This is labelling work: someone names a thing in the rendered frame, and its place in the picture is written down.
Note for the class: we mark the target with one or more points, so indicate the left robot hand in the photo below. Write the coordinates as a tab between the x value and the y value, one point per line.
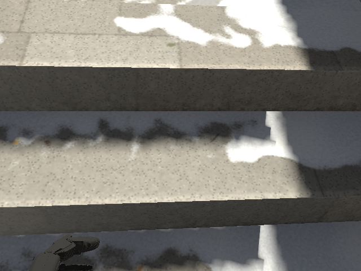
62	250

